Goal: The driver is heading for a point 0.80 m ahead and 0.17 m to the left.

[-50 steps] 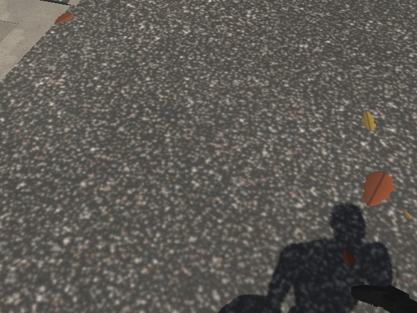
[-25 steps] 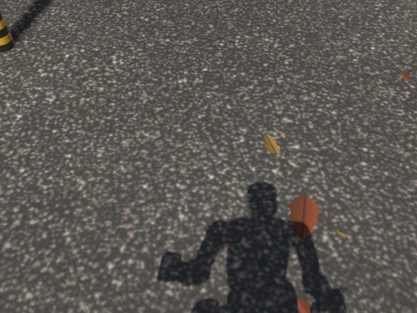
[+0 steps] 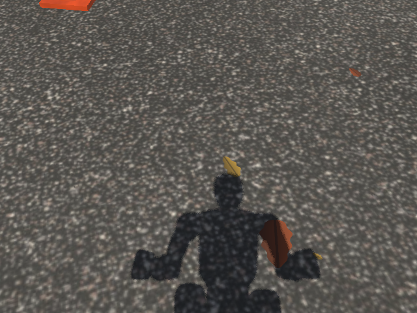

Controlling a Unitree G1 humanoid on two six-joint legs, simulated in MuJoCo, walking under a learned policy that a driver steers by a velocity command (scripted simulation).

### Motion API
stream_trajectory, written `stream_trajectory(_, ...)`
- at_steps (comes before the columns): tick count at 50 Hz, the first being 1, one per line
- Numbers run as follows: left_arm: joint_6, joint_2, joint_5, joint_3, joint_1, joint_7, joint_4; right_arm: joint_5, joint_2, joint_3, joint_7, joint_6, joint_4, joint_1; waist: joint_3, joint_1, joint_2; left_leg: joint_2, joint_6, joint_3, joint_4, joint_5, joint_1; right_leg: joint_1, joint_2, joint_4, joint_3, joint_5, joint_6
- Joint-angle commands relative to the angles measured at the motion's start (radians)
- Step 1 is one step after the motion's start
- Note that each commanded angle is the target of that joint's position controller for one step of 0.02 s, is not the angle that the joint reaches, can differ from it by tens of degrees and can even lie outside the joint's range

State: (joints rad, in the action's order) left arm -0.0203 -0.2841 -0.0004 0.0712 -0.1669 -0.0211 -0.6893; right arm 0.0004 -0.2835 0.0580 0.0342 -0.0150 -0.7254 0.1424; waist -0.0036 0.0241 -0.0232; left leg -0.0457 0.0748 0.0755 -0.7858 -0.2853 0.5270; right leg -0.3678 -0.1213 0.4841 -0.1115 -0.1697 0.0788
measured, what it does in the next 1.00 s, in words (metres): walks ahead: left foot, then right foot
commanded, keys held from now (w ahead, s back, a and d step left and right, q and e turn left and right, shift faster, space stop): w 0.56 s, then w+q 0.44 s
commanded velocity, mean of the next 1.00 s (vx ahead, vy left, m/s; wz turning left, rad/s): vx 0.43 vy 0.00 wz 0.08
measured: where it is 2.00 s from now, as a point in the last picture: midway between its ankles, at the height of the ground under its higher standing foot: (201, 213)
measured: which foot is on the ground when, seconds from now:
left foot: up 0.00-0.08, down 0.10-0.52, up 0.54-1.00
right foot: down 0.00-0.10, up 0.12-0.50, down 0.52-1.00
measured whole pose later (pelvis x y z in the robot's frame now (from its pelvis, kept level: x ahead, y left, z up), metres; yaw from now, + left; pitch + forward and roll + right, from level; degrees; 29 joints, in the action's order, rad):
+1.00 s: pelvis +0.45 +0.00 -0.01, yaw +9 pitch +3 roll -2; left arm 0.06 -0.28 0.01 0.07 -0.34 -0.01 -0.86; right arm 0.02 -0.26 0.04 -0.06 -0.05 -0.64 0.09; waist -0.02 0.08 -0.03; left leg -0.05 -0.07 -0.03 -0.62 -0.05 0.63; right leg 0.12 -0.01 0.26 0.21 -0.41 -0.02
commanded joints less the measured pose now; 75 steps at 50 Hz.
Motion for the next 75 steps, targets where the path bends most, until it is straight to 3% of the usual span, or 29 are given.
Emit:
stream_trajectory(1,0.014,-0.133,-0.005,0.022,-0.043,0.004,0.046,0.007,-0.085,0.018,-0.019,-0.043,0.083,-0.028,0.100,0.023,0.179,0.022,-0.033,-0.051,0.115,-0.046,-0.102,0.083,0.279,-0.171,-0.299,-0.306,0.153)
stream_trajectory(4,0.022,-0.096,0.000,0.002,-0.034,0.009,0.046,0.000,-0.075,0.020,-0.030,-0.072,0.052,0.061,0.068,-0.034,0.137,0.011,-0.100,-0.049,0.343,0.015,-0.324,-0.016,0.211,-0.084,-0.281,-0.387,0.090)
stream_trajectory(5,0.031,-0.043,-0.003,-0.014,-0.009,0.010,0.059,-0.016,-0.122,0.029,-0.025,-0.079,0.038,0.149,0.077,-0.058,0.028,-0.136,-0.156,0.112,0.406,-0.028,-0.428,-0.119,0.142,0.106,-0.189,-0.374,0.038)
stream_trajectory(6,0.053,-0.024,0.010,-0.017,0.004,0.014,0.099,-0.030,-0.226,0.059,-0.028,-0.076,0.008,0.214,0.040,-0.039,-0.221,-0.278,-0.275,0.409,0.520,-0.172,-0.511,-0.335,0.013,0.297,0.029,-0.355,-0.012)
stream_trajectory(7,0.073,-0.112,0.014,0.005,0.076,0.015,0.117,-0.022,-0.202,0.062,-0.032,-0.081,0.004,0.252,-0.029,-0.093,-0.206,-0.364,-0.353,0.577,0.575,-0.263,-0.518,-0.484,0.066,0.445,0.019,-0.407,-0.033)
stream_trajectory(8,0.084,-0.137,0.023,0.018,0.081,0.021,0.108,-0.010,-0.162,0.052,-0.028,-0.084,0.010,0.240,-0.046,-0.083,-0.133,-0.340,-0.340,0.528,0.564,-0.287,-0.524,-0.520,0.106,0.518,-0.012,-0.336,-0.033)
stream_trajectory(16,0.098,-0.004,0.013,-0.012,0.169,0.051,0.093,0.011,-0.128,0.039,-0.023,-0.071,-0.004,0.237,-0.034,-0.101,-0.116,-0.143,-0.245,0.084,0.616,0.169,-0.434,-0.299,0.147,0.252,0.126,0.050,-0.087)
stream_trajectory(20,0.103,-0.024,0.025,-0.010,0.229,0.066,0.108,0.022,-0.167,0.049,-0.029,-0.062,-0.028,0.285,-0.050,-0.125,-0.128,-0.174,-0.251,0.071,0.597,0.197,-0.433,-0.196,0.129,0.102,0.147,0.070,-0.078)
stream_trajectory(23,0.111,-0.060,0.027,0.003,0.186,0.072,0.106,0.032,-0.187,0.055,-0.026,-0.051,-0.038,0.272,-0.040,-0.074,-0.135,-0.214,-0.233,0.083,0.540,0.319,-0.464,-0.094,0.118,0.028,0.152,0.047,-0.032)
stream_trajectory(25,0.108,-0.125,0.017,0.039,-0.023,0.059,0.041,0.032,-0.164,0.045,-0.021,-0.049,-0.038,0.259,0.084,0.036,-0.097,-0.146,-0.186,-0.006,0.296,0.586,-0.412,0.221,0.095,-0.016,0.165,0.064,0.020)
stream_trajectory(26,0.105,-0.191,0.006,0.059,-0.212,0.046,0.009,0.009,-0.112,0.023,-0.019,-0.053,-0.011,0.244,0.232,0.118,0.004,-0.096,-0.142,-0.055,-0.003,0.408,-0.228,0.510,0.272,0.005,-0.033,0.042,0.088)
stream_trajectory(27,0.101,-0.286,-0.004,0.074,-0.278,0.048,-0.015,0.011,-0.003,-0.010,-0.019,-0.073,0.025,0.339,0.351,0.068,0.316,0.071,-0.081,-0.064,-0.359,-0.198,0.138,0.781,0.508,-0.113,-0.514,-0.165,0.249)
stream_trajectory(28,0.101,-0.193,0.009,0.050,-0.269,0.048,-0.017,0.031,-0.107,0.014,-0.022,-0.092,0.011,0.285,0.309,0.101,0.247,0.037,-0.085,0.044,-0.491,-0.268,0.258,0.732,0.500,-0.198,-0.604,-0.303,0.247)
stream_trajectory(29,0.101,-0.149,0.011,0.033,-0.203,0.044,-0.013,0.049,-0.148,0.026,-0.028,-0.099,0.031,0.205,0.171,0.087,0.198,-0.012,-0.103,0.032,-0.514,-0.186,0.315,0.621,0.475,-0.204,-0.449,-0.263,0.205)
stream_trajectory(31,0.103,-0.089,-0.002,0.013,-0.096,0.045,-0.006,0.025,-0.125,0.024,-0.028,-0.093,0.033,0.146,0.056,0.032,0.100,-0.077,-0.102,0.010,-0.427,-0.042,0.246,0.394,0.396,-0.249,-0.250,-0.088,0.162)
stream_trajectory(37,0.140,-0.093,-0.012,0.022,-0.067,0.038,-0.057,0.022,-0.063,0.018,-0.029,-0.040,0.039,0.135,-0.025,-0.031,0.081,-0.088,-0.065,0.052,-0.286,0.134,0.206,0.222,0.365,-0.358,0.018,0.189,0.145)
stream_trajectory(42,0.136,-0.122,-0.005,0.025,-0.089,0.023,-0.085,0.018,-0.034,0.002,-0.056,-0.050,0.087,-0.023,-0.063,0.022,0.062,-0.060,-0.080,-0.029,0.016,0.384,0.158,0.241,0.333,-0.373,0.183,0.245,0.094)
stream_trajectory(47,0.101,-0.159,0.014,0.036,-0.167,0.016,-0.128,0.023,-0.034,-0.003,-0.091,-0.050,0.165,-0.144,-0.093,0.058,0.053,-0.035,-0.130,-0.090,0.157,0.296,0.207,0.441,0.393,-0.294,0.234,0.370,0.067)
stream_trajectory(51,0.066,-0.213,0.016,0.048,-0.139,-0.005,-0.115,0.021,-0.127,0.049,-0.096,-0.037,0.150,0.068,0.073,-0.090,0.116,0.104,-0.216,-0.194,0.190,0.129,-0.142,0.464,0.373,0.099,0.302,0.937,0.014)
stream_trajectory(52,0.067,-0.198,0.013,0.039,-0.135,-0.011,-0.104,0.023,-0.188,0.081,-0.079,-0.031,0.112,0.233,0.157,-0.176,0.077,0.099,-0.259,-0.131,0.234,0.181,-0.427,0.294,0.336,0.347,0.315,0.810,-0.023)
stream_trajectory(53,0.086,-0.077,-0.018,0.001,-0.216,-0.002,-0.053,0.022,-0.303,0.107,-0.062,-0.028,0.101,0.293,0.266,-0.120,-0.164,-0.157,-0.406,0.337,0.247,0.125,-0.825,-0.143,0.194,0.739,0.302,0.087,-0.084)
stream_trajectory(54,0.129,-0.075,-0.013,-0.015,-0.197,0.018,-0.036,0.023,-0.281,0.091,-0.065,-0.039,0.130,0.303,0.431,-0.117,-0.176,-0.299,-0.525,0.789,0.426,0.023,-0.967,-0.340,0.061,0.932,0.068,-0.423,-0.096)
stream_trajectory(55,0.152,-0.148,0.030,0.007,-0.082,0.032,-0.007,0.011,-0.213,0.071,-0.068,-0.045,0.123,0.289,0.341,-0.155,-0.093,-0.266,-0.456,0.662,0.463,0.016,-0.919,-0.438,0.124,0.954,-0.009,-0.349,-0.078)
stream_trajectory(56,0.164,-0.137,0.037,-0.001,-0.035,0.035,0.013,0.013,-0.185,0.063,-0.066,-0.050,0.122,0.238,0.208,-0.125,-0.043,-0.226,-0.418,0.518,0.468,0.081,-0.766,-0.448,0.165,0.880,0.010,-0.267,-0.065)
stream_trajectory(58,0.157,-0.137,0.001,0.007,-0.039,0.021,0.002,0.006,-0.135,0.045,-0.062,-0.051,0.147,0.118,0.087,-0.036,0.020,-0.152,-0.374,0.342,0.498,0.271,-0.484,-0.328,0.231,0.719,0.020,-0.175,-0.074)
stream_trajectory(62,0.114,-0.102,-0.018,0.003,-0.054,0.015,0.003,0.006,-0.146,0.047,-0.045,-0.058,0.145,0.094,0.052,0.006,-0.015,-0.098,-0.382,0.235,0.553,0.397,-0.284,-0.236,0.230,0.568,0.050,-0.092,-0.133)
stream_trajectory(67,0.121,-0.054,-0.018,-0.021,0.116,0.025,0.033,0.009,-0.159,0.050,-0.018,-0.037,0.101,0.153,0.034,-0.067,-0.058,-0.015,-0.286,0.091,0.483,0.534,-0.229,-0.121,0.147,0.179,0.098,0.253,-0.154)
stream_trajectory(73,0.137,-0.110,-0.021,0.005,0.096,0.048,0.033,0.006,-0.127,0.038,-0.010,-0.021,0.066,0.166,0.069,-0.044,-0.094,-0.082,-0.234,0.213,0.298,0.495,-0.395,-0.042,0.123,-0.001,0.063,0.248,-0.072)
stream_trajectory(75,0.149,-0.157,-0.046,0.016,-0.006,0.040,0.021,-0.008,-0.072,0.021,-0.010,-0.025,0.089,0.158,0.164,-0.001,-0.016,0.023,-0.161,0.168,0.085,0.394,-0.336,0.214,0.235,-0.028,-0.003,0.675,-0.008)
